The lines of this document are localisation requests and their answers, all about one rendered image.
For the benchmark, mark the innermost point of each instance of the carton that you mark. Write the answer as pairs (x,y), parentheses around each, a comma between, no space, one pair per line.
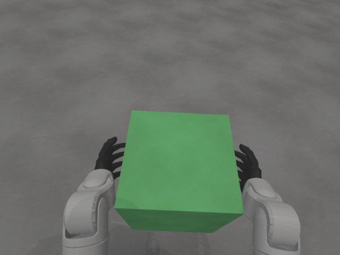
(179,173)

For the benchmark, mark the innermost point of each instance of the robot left forearm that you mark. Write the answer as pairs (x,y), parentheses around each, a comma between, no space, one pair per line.
(85,219)

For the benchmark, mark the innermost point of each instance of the left robot hand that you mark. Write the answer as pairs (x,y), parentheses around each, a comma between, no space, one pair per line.
(106,158)

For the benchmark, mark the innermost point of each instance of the right robot hand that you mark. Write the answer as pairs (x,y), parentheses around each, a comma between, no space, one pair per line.
(250,168)

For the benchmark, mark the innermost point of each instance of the robot right forearm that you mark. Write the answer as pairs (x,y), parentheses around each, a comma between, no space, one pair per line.
(276,225)

